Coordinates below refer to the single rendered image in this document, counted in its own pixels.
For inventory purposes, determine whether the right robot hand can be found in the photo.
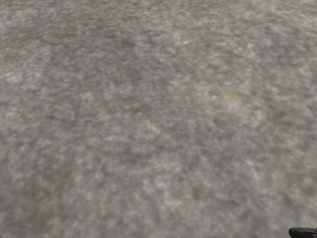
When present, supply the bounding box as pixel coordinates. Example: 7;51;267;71
289;228;317;238

